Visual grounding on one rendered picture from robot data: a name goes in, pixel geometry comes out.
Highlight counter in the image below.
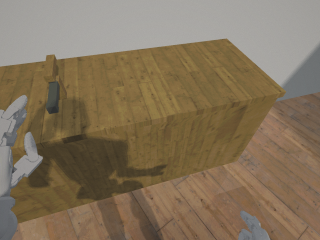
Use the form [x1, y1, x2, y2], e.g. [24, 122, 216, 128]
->
[0, 38, 286, 224]

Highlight tap lever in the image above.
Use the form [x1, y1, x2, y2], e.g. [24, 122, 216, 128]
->
[46, 81, 60, 114]

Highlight right robot hand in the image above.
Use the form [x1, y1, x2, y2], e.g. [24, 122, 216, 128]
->
[238, 210, 270, 240]

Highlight robot left forearm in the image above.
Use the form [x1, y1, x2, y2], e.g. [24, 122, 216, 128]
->
[0, 196, 18, 240]

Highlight left robot hand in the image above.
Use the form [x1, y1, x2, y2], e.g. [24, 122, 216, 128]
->
[0, 95, 43, 197]

